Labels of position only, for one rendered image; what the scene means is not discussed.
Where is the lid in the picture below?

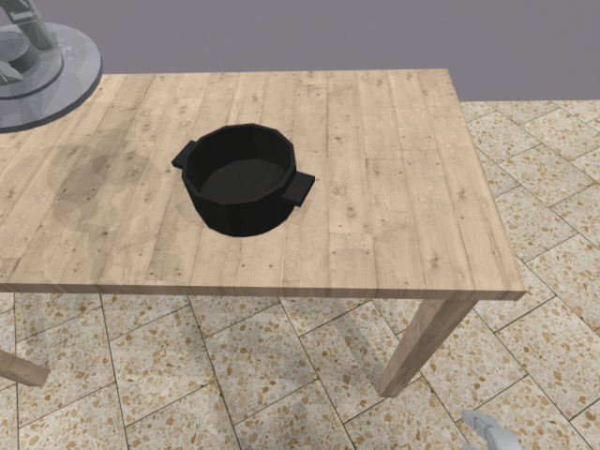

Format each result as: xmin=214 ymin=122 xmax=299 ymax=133
xmin=0 ymin=22 xmax=103 ymax=134

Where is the pot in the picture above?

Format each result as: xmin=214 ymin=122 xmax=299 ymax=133
xmin=172 ymin=123 xmax=315 ymax=237

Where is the table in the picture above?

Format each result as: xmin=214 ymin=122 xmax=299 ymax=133
xmin=0 ymin=68 xmax=528 ymax=398

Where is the left robot hand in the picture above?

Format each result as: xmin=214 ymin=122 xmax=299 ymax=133
xmin=0 ymin=0 xmax=53 ymax=86

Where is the knob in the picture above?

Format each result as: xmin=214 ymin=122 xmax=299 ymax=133
xmin=0 ymin=31 xmax=38 ymax=74

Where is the right robot hand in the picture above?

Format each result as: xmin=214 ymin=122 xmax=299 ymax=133
xmin=461 ymin=409 xmax=523 ymax=450

